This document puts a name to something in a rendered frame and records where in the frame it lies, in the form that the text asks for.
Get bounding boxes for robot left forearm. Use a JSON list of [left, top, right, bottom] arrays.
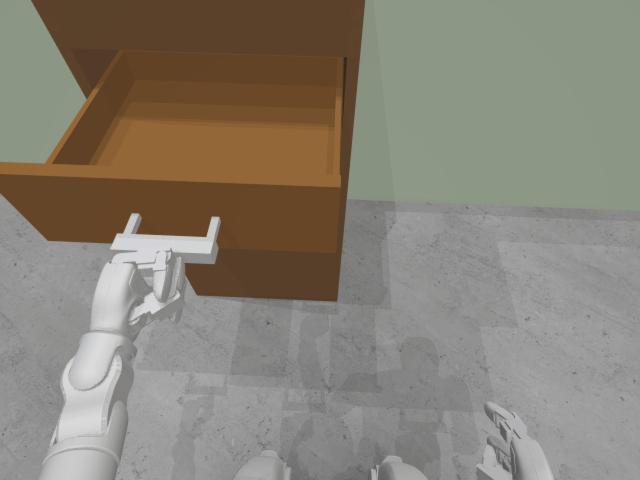
[[38, 331, 137, 480]]

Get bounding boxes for right robot hand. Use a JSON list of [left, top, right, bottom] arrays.
[[477, 401, 554, 480]]

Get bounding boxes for cabinet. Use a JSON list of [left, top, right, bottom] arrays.
[[31, 0, 365, 302]]

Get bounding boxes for left robot thigh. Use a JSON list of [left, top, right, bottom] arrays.
[[232, 456, 291, 480]]

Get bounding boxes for left robot hand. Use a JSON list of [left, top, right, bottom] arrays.
[[90, 245, 187, 343]]

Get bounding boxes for drawer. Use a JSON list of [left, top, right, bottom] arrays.
[[0, 50, 343, 253]]

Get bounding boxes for handle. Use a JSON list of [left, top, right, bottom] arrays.
[[110, 213, 221, 264]]

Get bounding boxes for left robot shin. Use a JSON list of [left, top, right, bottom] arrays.
[[260, 450, 279, 459]]

